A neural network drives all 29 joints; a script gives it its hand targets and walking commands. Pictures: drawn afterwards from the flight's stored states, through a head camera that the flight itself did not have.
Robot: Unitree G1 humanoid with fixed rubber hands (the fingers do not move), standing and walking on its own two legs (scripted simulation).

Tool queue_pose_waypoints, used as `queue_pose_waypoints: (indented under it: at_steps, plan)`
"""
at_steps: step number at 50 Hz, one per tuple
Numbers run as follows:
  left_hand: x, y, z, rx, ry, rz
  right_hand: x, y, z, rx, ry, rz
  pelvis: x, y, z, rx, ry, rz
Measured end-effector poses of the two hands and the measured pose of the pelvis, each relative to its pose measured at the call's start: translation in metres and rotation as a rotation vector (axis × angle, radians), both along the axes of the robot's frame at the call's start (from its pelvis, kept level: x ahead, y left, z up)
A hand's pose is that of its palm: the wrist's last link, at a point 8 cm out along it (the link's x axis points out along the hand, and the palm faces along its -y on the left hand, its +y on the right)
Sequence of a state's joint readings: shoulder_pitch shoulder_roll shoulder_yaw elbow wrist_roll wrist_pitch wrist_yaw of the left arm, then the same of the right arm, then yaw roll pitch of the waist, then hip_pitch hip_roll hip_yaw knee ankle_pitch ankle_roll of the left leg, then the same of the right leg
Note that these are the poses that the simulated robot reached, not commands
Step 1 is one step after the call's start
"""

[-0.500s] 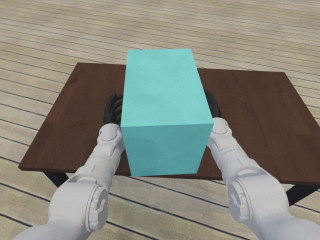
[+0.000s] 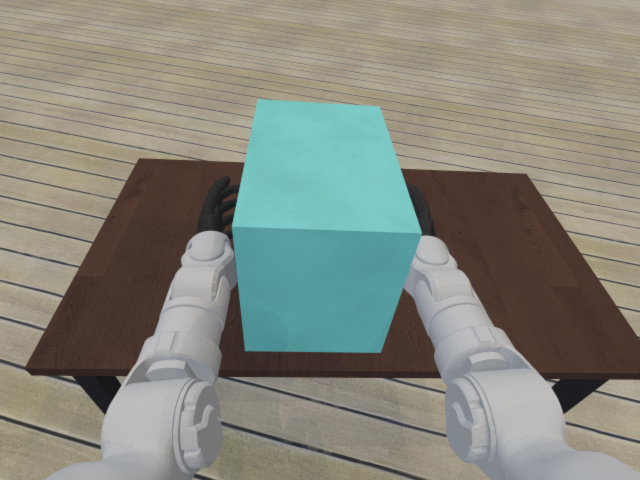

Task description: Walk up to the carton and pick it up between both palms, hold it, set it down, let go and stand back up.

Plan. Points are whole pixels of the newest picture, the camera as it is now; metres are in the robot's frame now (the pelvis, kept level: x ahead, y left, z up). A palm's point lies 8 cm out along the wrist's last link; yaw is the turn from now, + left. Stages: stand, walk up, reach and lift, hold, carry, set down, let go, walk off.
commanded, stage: reach and lift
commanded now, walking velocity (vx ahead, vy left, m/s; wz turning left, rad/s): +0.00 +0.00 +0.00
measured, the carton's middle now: (316, 220) +0.43 -0.01 +0.11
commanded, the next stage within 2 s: hold in 1.26 s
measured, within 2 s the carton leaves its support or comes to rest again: neither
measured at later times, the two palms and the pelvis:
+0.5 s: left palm (195, 226) +0.38 +0.14 +0.14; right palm (411, 241) +0.37 -0.13 +0.13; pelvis +0.01 +0.02 +0.00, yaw +1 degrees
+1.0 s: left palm (194, 223) +0.38 +0.14 +0.15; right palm (414, 245) +0.36 -0.13 +0.13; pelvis +0.00 +0.02 +0.00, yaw +0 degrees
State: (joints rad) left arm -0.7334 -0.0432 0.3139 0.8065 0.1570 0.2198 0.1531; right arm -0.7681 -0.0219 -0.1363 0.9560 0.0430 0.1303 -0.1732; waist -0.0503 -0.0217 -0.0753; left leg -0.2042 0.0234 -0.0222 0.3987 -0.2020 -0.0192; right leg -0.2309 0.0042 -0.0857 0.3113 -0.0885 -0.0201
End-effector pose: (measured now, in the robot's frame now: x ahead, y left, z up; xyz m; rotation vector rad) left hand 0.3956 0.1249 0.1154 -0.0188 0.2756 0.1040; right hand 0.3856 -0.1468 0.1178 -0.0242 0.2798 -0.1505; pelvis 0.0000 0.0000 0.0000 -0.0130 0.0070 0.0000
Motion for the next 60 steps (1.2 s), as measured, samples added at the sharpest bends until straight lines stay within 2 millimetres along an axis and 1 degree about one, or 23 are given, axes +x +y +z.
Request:
queue_pose_waypoints:
  at_steps: [7, 11, 17, 21, 27, 37, 46, 55, 60]
  plan:
    - [-0.002, 0.007, 0.007, 0.040, -0.010, -0.017, -0.007, 0.007, -0.005, 0.018, -0.008, -0.009, 0.003, 0.009, 0.000, -0.010, -0.006, -0.001]
    - [-0.004, 0.012, 0.007, 0.060, 0.012, -0.026, -0.010, 0.012, -0.006, 0.030, 0.014, -0.017, 0.004, 0.013, 0.000, -0.015, -0.015, 0.008]
    - [-0.009, 0.016, 0.017, 0.070, -0.032, -0.029, -0.015, 0.016, 0.007, 0.047, -0.032, -0.026, 0.008, 0.020, -0.001, -0.026, -0.019, 0.015]
    - [-0.009, 0.017, 0.017, 0.060, -0.006, -0.029, -0.015, 0.017, 0.007, 0.039, -0.006, -0.026, 0.009, 0.022, 0.000, -0.021, -0.040, 0.009]
    - [-0.012, 0.017, 0.029, 0.066, -0.057, -0.033, -0.020, 0.017, 0.018, 0.036, -0.058, -0.029, 0.012, 0.024, 0.000, -0.027, -0.060, 0.011]
    - [-0.021, 0.015, 0.032, 0.070, -0.048, -0.030, -0.027, 0.016, 0.017, 0.043, -0.051, -0.027, 0.010, 0.023, 0.000, -0.025, -0.095, 0.005]
    - [-0.019, 0.015, 0.036, 0.074, -0.034, -0.028, -0.027, 0.015, 0.013, 0.044, -0.039, -0.022, 0.003, 0.020, 0.000, -0.016, -0.093, -0.002]
    - [-0.016, 0.016, 0.039, 0.064, -0.038, -0.026, -0.022, 0.017, 0.019, 0.039, -0.045, -0.020, 0.000, 0.016, 0.001, -0.011, -0.078, 0.004]
    - [-0.018, 0.019, 0.043, 0.063, -0.056, -0.026, -0.023, 0.019, 0.026, 0.033, -0.065, -0.016, 0.001, 0.016, 0.000, -0.014, -0.084, 0.006]
